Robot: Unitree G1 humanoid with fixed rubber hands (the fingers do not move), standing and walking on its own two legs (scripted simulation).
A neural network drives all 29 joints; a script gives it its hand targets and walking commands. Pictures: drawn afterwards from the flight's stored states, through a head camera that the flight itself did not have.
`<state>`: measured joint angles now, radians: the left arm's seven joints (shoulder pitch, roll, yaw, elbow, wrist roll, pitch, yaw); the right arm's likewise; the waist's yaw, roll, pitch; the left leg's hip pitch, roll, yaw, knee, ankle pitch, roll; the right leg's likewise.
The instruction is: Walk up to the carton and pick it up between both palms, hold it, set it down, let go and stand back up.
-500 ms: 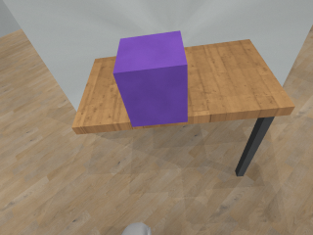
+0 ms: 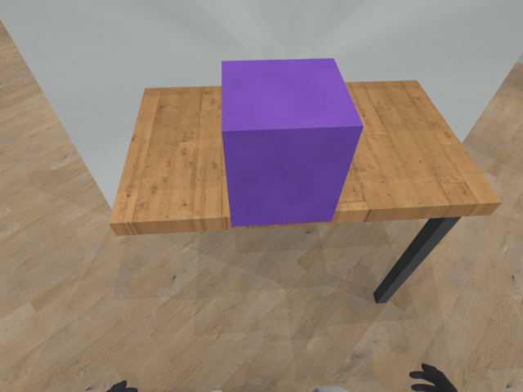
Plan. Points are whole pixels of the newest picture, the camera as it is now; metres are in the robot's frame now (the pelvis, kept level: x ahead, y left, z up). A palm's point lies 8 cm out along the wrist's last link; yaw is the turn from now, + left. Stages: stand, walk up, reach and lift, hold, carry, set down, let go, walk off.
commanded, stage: walk up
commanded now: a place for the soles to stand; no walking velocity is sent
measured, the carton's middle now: (280, 146) +0.55 -0.04 +0.05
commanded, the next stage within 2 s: none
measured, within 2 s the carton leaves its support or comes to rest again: neither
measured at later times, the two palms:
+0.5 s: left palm out of the picture +0.13 +0.25 -0.09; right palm out of the picture +0.08 -0.27 -0.09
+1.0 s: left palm out of the picture +0.07 +0.27 -0.09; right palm (414, 317) +0.25 -0.25 -0.08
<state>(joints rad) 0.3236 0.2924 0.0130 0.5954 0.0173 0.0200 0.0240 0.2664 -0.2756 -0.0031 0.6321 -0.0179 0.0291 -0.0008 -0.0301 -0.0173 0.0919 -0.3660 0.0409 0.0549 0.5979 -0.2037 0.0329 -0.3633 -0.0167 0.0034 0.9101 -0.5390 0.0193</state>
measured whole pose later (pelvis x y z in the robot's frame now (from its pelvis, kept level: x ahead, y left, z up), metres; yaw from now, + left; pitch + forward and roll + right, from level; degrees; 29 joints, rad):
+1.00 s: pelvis +0.11 -0.01 +0.01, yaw -1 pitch -2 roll +1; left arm 0.52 0.28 0.04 0.73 0.05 -0.04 0.00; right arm 0.26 -0.27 -0.04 0.57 -0.04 -0.02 0.05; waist 0.08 0.01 0.12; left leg -0.54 0.04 0.06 0.77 -0.29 0.01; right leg -0.01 -0.03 -0.01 0.42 -0.38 -0.01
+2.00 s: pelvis +0.18 +0.01 +0.00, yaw +0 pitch -2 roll +0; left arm 0.25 0.28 0.01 0.62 0.01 0.01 -0.02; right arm 0.29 -0.28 -0.01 0.63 0.00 -0.01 0.02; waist 0.00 -0.02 0.02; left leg -0.24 0.02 -0.03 0.56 -0.29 -0.03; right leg -0.28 -0.04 -0.04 0.57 -0.27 0.01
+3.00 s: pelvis +0.19 +0.00 +0.00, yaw +8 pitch -1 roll -1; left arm 0.24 0.31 0.01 0.66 0.01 0.03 -0.02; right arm 0.31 -0.30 -0.02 0.58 -0.01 -0.01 0.00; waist 0.01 0.00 0.04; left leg -0.28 -0.02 -0.17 0.61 -0.31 -0.04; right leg -0.24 -0.08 -0.18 0.59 -0.32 0.00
